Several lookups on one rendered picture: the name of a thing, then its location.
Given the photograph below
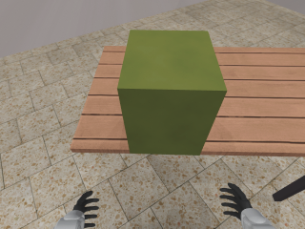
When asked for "left robot hand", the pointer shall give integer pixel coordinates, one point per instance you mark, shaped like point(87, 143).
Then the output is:
point(80, 206)

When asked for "carton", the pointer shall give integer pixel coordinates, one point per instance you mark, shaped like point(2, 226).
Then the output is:
point(170, 90)

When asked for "right robot hand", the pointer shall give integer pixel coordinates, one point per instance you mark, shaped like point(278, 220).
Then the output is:
point(241, 202)

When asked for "right robot forearm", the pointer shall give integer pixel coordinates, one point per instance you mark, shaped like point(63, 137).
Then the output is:
point(253, 219)

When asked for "table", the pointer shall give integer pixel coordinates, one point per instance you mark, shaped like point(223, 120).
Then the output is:
point(262, 113)

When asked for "left robot forearm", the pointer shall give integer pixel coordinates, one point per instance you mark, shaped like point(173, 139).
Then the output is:
point(74, 219)

